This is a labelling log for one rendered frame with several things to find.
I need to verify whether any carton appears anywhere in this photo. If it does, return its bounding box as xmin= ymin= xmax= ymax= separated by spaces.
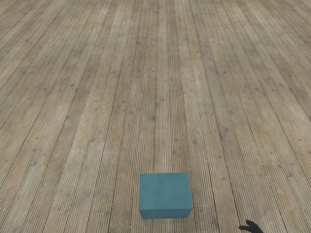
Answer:
xmin=139 ymin=172 xmax=192 ymax=219

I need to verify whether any right robot hand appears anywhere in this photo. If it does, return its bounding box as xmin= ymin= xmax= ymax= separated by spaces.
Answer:
xmin=239 ymin=219 xmax=263 ymax=233

